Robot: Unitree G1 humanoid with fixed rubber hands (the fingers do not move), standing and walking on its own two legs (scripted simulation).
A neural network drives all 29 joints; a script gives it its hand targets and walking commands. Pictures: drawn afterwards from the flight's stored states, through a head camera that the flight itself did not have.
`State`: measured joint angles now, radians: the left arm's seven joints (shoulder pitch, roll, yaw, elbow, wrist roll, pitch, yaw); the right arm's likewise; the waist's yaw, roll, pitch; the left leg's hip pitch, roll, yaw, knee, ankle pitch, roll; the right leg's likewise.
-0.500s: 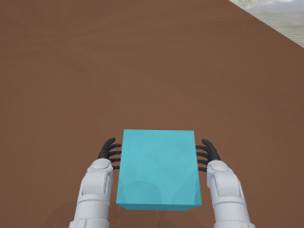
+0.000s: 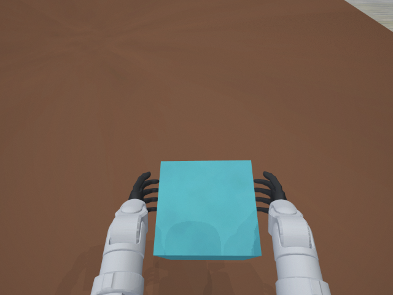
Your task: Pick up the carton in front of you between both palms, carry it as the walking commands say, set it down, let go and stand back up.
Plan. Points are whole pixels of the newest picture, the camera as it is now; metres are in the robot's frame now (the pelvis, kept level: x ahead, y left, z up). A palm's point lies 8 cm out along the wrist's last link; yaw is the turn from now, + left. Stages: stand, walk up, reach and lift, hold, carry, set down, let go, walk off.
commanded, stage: set down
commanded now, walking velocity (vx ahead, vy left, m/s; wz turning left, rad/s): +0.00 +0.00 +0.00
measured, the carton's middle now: (206, 215) +0.33 -0.01 -0.09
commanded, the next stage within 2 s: none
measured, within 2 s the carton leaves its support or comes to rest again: neither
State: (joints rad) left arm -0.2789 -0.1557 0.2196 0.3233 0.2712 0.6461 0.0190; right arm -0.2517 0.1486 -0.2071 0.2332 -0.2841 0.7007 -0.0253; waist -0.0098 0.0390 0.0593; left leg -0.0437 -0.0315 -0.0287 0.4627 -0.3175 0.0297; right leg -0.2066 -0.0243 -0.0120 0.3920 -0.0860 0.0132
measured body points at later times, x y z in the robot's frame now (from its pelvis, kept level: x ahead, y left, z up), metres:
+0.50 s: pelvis -0.05 -0.04 -0.09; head +0.19 -0.04 +0.29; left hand +0.37 +0.16 -0.18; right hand +0.36 -0.14 -0.19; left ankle -0.03 +0.10 -0.74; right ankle +0.09 -0.13 -0.74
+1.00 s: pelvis -0.05 +0.00 -0.20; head +0.23 +0.00 +0.15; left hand +0.43 +0.15 -0.31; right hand +0.41 -0.15 -0.32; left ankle -0.03 +0.10 -0.74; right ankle +0.08 -0.13 -0.74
